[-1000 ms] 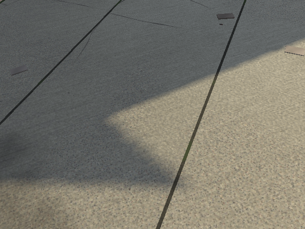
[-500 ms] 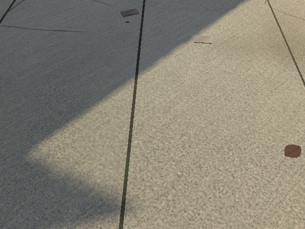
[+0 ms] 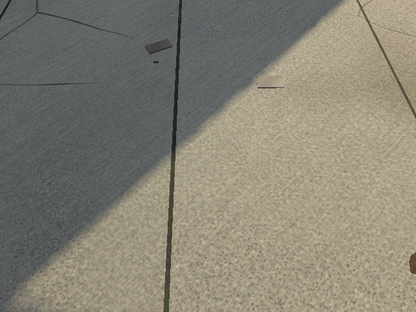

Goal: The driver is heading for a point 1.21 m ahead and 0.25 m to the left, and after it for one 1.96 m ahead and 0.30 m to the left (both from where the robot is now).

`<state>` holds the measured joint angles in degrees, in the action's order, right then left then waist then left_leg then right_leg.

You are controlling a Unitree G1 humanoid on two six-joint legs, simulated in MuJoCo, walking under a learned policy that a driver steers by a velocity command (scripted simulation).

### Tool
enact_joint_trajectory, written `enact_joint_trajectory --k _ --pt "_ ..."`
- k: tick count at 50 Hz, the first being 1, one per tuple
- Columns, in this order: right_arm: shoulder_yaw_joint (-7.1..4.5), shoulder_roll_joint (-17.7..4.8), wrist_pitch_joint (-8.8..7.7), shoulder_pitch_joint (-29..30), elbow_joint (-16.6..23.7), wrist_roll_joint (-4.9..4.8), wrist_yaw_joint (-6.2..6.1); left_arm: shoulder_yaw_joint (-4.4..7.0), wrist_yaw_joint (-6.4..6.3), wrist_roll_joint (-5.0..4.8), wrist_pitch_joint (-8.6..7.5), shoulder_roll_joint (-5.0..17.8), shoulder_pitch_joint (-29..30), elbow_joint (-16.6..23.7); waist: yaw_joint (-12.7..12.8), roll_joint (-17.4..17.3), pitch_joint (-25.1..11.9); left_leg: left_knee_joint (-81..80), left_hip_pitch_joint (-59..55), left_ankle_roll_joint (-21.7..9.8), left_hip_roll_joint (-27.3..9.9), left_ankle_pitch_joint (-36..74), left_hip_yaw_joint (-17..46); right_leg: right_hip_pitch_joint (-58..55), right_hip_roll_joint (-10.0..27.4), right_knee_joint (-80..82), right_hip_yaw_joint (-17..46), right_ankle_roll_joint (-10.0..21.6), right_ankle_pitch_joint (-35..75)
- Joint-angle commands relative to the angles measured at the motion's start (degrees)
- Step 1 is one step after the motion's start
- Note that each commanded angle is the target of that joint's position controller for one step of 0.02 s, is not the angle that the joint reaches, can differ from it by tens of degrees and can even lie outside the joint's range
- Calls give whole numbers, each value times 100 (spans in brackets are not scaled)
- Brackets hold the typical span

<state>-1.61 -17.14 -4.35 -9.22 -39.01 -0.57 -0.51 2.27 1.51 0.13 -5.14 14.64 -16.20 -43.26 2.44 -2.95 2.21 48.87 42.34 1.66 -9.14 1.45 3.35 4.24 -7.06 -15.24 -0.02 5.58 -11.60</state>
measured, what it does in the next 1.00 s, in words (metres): walks ahead, turning left: left foot, then right foot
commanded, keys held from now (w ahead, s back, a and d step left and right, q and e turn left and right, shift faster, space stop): w+q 0.66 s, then w+e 0.34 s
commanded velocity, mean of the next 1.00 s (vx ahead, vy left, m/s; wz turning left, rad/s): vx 0.50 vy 0.00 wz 0.30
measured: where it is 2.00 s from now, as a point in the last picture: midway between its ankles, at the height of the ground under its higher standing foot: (179, 151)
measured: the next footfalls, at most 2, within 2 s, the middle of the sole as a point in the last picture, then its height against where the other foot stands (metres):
left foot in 0.22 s outside the picture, level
right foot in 0.70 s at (220, 268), level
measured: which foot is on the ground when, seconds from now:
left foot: up 0.00-0.20, down 0.22-0.72, up 0.74-1.00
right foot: down 0.00-0.24, up 0.26-0.68, down 0.70-1.00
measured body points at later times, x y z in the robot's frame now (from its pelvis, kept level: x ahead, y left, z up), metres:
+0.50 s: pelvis +0.30 +0.09 +0.00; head +0.33 +0.11 +0.45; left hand +0.42 +0.39 -0.09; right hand +0.46 -0.16 -0.10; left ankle +0.28 +0.15 -0.74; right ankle +0.47 -0.07 -0.67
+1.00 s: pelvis +0.57 +0.13 +0.00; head +0.60 +0.13 +0.45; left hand +0.48 +0.39 -0.11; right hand +0.86 -0.01 -0.08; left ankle +0.63 +0.32 -0.70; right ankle +0.59 +0.02 -0.74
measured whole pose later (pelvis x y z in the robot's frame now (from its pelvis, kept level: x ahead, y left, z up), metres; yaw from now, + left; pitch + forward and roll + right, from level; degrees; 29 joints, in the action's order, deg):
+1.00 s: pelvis +0.57 +0.13 +0.00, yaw +20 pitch +2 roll +0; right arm -1.1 -15.7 -5.2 -6.0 -36.2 0.6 0.6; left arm 2.6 0.1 -1.2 -3.4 15.1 -23.1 -44.9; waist 5.2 -2.0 1.4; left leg 40.6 32.9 2.0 -2.3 -9.8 4.4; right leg 9.3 -4.5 -19.3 6.5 2.8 -11.5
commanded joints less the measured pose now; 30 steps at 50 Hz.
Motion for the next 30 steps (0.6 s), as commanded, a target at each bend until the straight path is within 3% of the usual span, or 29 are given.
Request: enact_joint_trajectory --k 1,4,7,9,10,11,12,13,14,15,16,17,20,24,27,30 --pt "-11 -218 -103 535 424 -64 92 223 -46 -9 -98 965 -65 193 246 541 126 -893 -530 -93 212 811 -218 387 1527 706 301 583 1384" --pt "-18 -241 -136 857 589 -106 243 246 -65 -35 -16 1025 -269 19 373 483 273 -1376 -77 -260 339 576 -143 -495 1873 538 234 579 1535" --pt "-44 -280 -142 881 732 -71 396 282 -124 -54 116 1114 -230 -36 230 528 185 -1612 -58 -507 532 -223 -299 -1146 2083 67 106 431 2621" --pt "-171 -533 -81 311 681 -35 400 330 -186 -40 202 1282 -65 32 -145 706 -329 -1577 -1000 -738 943 -857 -671 -1245 1999 -875 -105 261 4706" --pt "-305 -747 -50 -451 522 -32 365 324 -228 -32 263 1296 29 78 -586 643 -785 -1726 -2035 -909 1209 -801 -824 -1003 1827 -1940 -318 119 5378" --pt "-458 -1082 -12 -1375 362 -54 294 263 -287 29 257 1181 -10 176 -1015 368 -1330 -1740 -3724 -1185 888 -422 -195 128 1634 -3470 -479 -111 4459" --pt "-599 -1695 -28 -1676 368 -36 271 37 -205 128 115 510 -715 435 -611 -1106 -2114 -1928 -6101 -2296 -631 -1286 2846 2774 510 -5858 -419 -553 230" --pt "-475 -1194 -34 -1891 427 -57 263 28 -103 112 -79 757 -412 401 -887 -884 -2781 -2860 -6740 -2462 -952 -1876 4524 3643 210 -6507 633 -522 -1989" --pt "-393 -947 -19 -1630 430 -8 229 113 -20 -144 -192 1047 106 598 -939 -517 -1977 -3026 -6247 -2122 -825 -2084 3719 4154 579 -6632 812 -437 -1590" --pt "-378 -885 -2 -1231 505 -18 206 64 -14 -165 -256 994 395 715 -766 59 -1311 -3105 -5331 -1962 -618 -1754 3035 4134 835 -6235 683 -406 -1144" --pt "-356 -822 21 -878 583 -14 198 74 -54 -51 -271 954 545 750 -549 444 -800 -3207 -4473 -1886 -405 -1110 2534 3966 1022 -5718 590 -451 -898" --pt "-309 -724 14 -664 656 41 186 110 -85 16 -222 979 463 758 -323 335 -623 -3349 -3875 -1857 -231 -570 2209 3570 1184 -5373 606 -510 -693" --pt "-304 -710 -12 -466 632 20 134 90 -157 109 -39 838 186 679 -83 25 -469 -3553 -3027 -1915 74 328 1637 3150 1228 -4787 434 -839 -464" --pt "-361 -883 36 -701 435 -42 4 -5 -207 112 4 592 968 878 -333 -75 -287 -3489 -2608 -1640 479 294 1096 2961 1017 -3144 305 -1078 815" --pt "-390 -948 111 -960 306 -75 -41 -29 -145 37 -57 529 1572 989 -609 -189 -304 -3329 -2669 -1438 533 -252 1235 2559 738 -2045 285 -1069 1552" --pt "-396 -910 179 -1124 206 -110 -57 51 -73 -26 -139 709 1796 1060 -656 -266 -310 -2953 -3157 -1366 339 -625 1786 2443 647 -1469 499 -944 1419"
